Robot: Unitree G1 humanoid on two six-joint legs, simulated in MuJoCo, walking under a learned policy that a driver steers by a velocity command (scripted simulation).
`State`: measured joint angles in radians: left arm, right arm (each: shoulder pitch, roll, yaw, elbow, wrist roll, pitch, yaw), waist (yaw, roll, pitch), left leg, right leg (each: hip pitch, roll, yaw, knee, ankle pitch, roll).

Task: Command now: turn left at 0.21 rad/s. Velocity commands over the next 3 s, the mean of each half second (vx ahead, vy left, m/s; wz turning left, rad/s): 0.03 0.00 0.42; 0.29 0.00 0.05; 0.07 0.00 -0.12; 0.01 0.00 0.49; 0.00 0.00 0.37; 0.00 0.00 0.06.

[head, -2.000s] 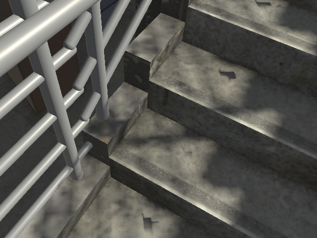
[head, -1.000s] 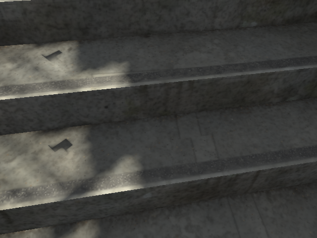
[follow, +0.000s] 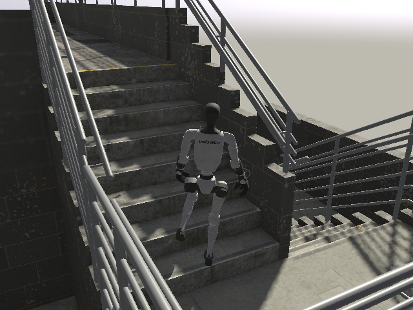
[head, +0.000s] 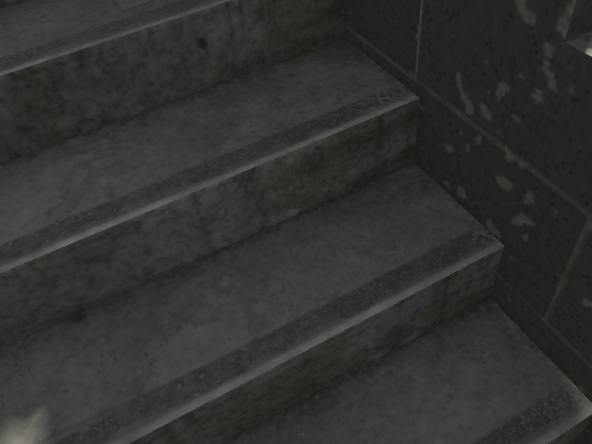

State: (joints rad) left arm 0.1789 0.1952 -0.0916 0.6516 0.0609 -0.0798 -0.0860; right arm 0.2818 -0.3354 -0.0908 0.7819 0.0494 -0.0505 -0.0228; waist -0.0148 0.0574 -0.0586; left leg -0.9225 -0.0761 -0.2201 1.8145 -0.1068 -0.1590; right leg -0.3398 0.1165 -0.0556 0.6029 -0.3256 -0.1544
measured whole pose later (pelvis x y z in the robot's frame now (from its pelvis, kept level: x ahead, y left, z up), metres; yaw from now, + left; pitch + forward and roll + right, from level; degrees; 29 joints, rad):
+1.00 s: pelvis +0.22 +0.30 +0.17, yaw +14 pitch +5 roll +3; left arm 0.13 0.20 0.05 0.93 0.01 -0.08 -0.10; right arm 0.39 -0.19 0.01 1.05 -0.05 -0.02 0.08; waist -0.01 -0.01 -0.16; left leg -0.40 -0.05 0.13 0.66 -0.34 0.06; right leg -1.15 0.01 0.11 1.93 -0.14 -0.20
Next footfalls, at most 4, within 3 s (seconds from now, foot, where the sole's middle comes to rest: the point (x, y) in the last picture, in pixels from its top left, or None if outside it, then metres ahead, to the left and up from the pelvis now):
0.74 left None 0.23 0.40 -0.58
1.36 right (199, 361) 0.55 0.23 -0.41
1.84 left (58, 425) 0.45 0.46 -0.41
2.34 right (178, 354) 0.56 0.27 -0.41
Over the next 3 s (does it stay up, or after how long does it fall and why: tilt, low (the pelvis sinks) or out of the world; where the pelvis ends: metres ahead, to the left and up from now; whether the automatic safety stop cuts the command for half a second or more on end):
stays up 0.48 0.33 0.36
